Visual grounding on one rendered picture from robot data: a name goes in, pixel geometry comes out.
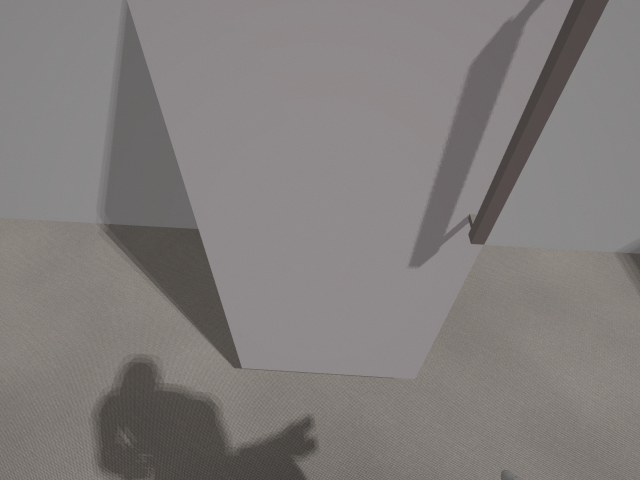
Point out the handle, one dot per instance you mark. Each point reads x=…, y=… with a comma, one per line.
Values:
x=574, y=34

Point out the fridge door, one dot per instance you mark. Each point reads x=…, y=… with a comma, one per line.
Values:
x=332, y=152

